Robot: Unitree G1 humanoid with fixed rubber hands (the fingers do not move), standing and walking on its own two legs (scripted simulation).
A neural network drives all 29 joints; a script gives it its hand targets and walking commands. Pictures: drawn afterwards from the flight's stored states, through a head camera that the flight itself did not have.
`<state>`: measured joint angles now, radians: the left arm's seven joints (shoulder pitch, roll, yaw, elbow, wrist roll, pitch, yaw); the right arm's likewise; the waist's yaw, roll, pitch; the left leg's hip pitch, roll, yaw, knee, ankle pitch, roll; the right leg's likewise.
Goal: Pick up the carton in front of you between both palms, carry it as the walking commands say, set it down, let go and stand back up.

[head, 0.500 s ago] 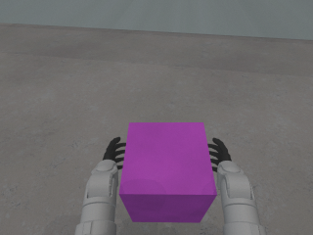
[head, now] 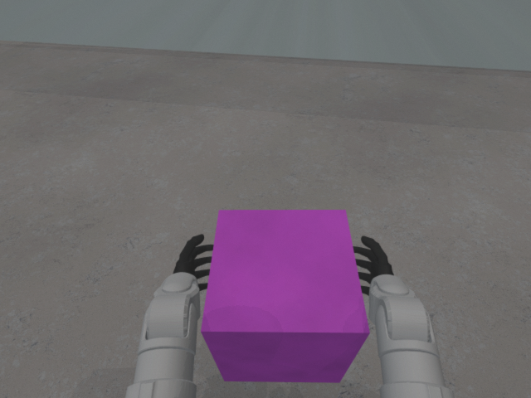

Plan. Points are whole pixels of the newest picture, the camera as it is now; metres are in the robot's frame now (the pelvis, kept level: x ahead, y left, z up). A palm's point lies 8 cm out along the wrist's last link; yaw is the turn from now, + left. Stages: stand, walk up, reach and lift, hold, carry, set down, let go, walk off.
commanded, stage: carry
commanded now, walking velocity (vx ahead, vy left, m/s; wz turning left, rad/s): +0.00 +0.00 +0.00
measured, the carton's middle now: (281, 300) +0.31 +0.00 -0.03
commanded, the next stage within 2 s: hold in 0.52 s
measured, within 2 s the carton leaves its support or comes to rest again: neither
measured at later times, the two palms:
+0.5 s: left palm (180, 286) +0.28 +0.16 +0.04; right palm (376, 288) +0.29 -0.14 +0.04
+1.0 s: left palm (168, 309) +0.24 +0.16 +0.06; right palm (375, 289) +0.28 -0.14 +0.05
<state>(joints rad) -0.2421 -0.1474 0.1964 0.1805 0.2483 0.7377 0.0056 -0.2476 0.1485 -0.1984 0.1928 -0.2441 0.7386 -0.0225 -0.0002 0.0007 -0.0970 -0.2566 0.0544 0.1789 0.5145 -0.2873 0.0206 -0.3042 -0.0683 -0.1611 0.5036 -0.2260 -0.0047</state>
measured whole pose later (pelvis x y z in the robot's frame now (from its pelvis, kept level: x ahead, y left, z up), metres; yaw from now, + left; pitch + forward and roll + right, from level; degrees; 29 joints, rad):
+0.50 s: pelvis -0.01 +0.01 +0.00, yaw +0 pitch +2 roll +0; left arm -0.24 -0.15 0.20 0.18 0.25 0.74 0.01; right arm -0.25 0.15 -0.20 0.19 -0.24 0.74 -0.02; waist 0.00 0.00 -0.10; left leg -0.27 0.04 0.18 0.52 -0.28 0.03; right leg -0.31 -0.08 -0.16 0.50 -0.21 0.00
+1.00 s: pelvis -0.03 -0.02 +0.00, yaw +7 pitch -10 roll +0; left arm -0.34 -0.17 0.29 0.31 0.32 0.71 -0.03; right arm -0.34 0.17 -0.29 0.31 -0.32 0.72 0.01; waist 0.01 0.00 0.07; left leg -0.06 0.01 0.04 0.42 -0.19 0.01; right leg -0.07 -0.01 -0.04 0.42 -0.19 -0.01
